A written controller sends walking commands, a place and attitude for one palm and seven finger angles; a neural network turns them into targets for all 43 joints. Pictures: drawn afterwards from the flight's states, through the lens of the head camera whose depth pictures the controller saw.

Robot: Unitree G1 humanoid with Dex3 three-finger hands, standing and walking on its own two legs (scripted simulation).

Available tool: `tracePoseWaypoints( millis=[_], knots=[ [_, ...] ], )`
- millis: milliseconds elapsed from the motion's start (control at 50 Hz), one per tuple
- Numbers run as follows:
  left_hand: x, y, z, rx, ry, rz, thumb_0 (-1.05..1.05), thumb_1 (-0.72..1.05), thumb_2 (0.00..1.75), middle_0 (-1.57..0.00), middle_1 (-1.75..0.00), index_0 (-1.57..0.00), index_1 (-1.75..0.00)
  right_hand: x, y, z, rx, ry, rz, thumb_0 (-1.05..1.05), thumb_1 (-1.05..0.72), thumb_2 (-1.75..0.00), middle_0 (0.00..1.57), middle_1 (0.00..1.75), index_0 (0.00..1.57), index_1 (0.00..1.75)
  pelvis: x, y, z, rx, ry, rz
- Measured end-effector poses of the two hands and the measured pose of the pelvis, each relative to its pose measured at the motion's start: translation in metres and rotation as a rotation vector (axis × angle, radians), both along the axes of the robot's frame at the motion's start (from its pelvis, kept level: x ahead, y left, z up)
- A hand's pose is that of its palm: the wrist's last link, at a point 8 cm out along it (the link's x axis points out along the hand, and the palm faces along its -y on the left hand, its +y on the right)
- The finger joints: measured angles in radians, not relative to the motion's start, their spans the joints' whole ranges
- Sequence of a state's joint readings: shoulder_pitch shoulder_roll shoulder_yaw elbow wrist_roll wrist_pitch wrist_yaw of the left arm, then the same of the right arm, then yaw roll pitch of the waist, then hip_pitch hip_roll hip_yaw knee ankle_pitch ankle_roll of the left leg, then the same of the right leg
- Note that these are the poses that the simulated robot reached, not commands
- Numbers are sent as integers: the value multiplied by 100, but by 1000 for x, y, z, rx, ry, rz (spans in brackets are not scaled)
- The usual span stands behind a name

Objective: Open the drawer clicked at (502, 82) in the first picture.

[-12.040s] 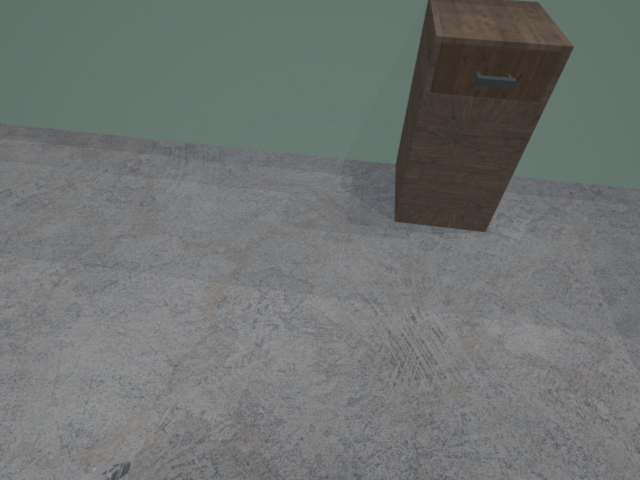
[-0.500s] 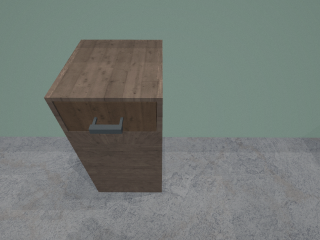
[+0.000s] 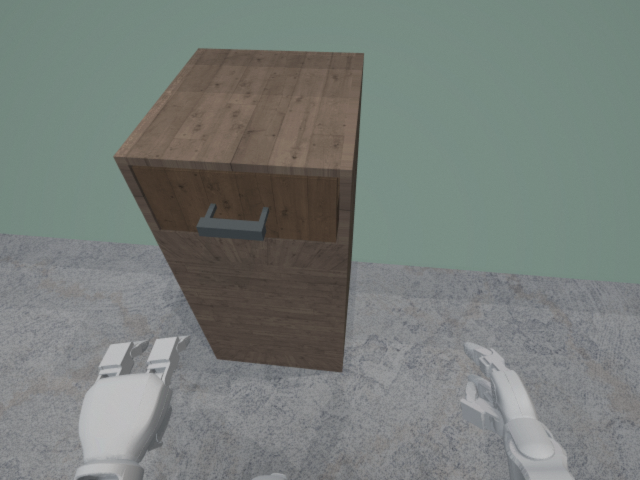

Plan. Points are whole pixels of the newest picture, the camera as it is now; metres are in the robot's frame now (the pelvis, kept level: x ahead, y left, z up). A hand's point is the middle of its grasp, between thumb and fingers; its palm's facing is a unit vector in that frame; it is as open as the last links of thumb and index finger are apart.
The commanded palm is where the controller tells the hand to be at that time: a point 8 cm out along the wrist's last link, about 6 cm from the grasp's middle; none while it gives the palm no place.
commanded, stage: raise the hand with hooked fingers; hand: left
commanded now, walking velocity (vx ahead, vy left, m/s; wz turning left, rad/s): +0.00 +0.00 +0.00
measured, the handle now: (235, 219) +0.52 +0.25 -0.02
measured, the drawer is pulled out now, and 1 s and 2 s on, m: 0.00 0.00 0.00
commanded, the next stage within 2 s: move the hooked fingers above the handle in 1.30 s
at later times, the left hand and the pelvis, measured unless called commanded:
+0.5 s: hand (169, 308) +0.28 +0.24 +0.07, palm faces +0.09 -0.10 -0.99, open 12.5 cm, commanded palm +0.25 +0.24 +0.12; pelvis +0.03 +0.01 +0.03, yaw +0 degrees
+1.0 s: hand (156, 249) +0.33 +0.27 +0.12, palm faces +0.00 -0.10 -0.99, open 13.8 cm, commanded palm +0.30 +0.26 +0.17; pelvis +0.02 +0.02 +0.04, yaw +0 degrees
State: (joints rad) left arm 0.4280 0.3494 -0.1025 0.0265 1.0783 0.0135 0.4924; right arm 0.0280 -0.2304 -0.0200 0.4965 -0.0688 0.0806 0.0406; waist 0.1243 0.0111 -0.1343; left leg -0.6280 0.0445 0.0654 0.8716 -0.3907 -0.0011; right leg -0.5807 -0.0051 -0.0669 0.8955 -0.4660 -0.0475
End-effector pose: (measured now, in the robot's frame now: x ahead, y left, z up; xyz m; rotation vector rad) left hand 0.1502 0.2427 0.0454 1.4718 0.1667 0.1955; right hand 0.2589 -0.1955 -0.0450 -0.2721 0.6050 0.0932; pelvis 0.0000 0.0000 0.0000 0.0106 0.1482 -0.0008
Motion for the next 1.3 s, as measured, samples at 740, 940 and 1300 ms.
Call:
tracePoseWaypoints(
  millis=[740,940,1300],
  knots=[
    [135,3,101,-22,-32,-114,0,-43,33,-31,-116,-31,-116,-34,-12,-1,48,152,-179,1,-91,-90,20,30,20,30,26,14,37,0,-95,-7],
    [156,25,123,-4,-2,-94,0,-48,31,-32,-120,-32,-120,-39,7,-2,64,190,-145,1,-91,-90,20,30,20,30,22,20,43,-7,-112,8],
    [151,26,121,-9,-38,-191,0,-49,30,-32,-120,-32,-120,-82,-13,-18,19,314,-217,1,-91,-90,20,30,20,30,20,28,44,-12,-89,-1]
  ],
)
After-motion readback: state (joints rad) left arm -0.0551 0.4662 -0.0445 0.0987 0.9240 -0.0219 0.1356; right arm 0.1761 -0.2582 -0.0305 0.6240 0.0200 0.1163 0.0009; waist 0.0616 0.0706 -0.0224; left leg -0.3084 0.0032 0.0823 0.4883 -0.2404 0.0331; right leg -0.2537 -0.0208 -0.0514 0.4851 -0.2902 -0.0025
